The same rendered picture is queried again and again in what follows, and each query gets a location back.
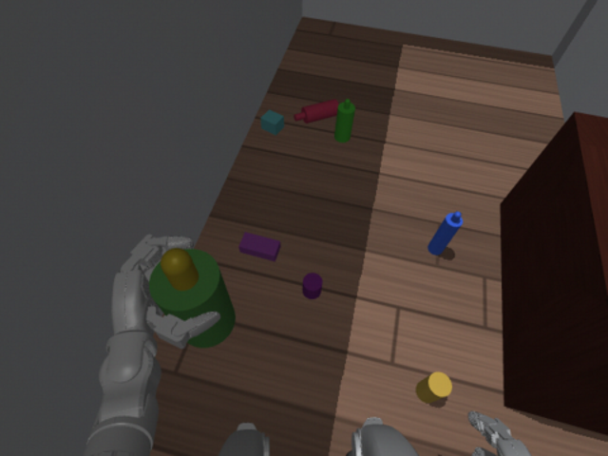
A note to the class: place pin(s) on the left robot arm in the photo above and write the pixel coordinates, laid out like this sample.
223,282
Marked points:
127,419

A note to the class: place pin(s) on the left robot hand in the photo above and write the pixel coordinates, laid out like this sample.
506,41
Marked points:
132,306

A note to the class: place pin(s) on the right robot hand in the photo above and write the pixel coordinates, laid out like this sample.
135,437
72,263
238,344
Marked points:
498,435

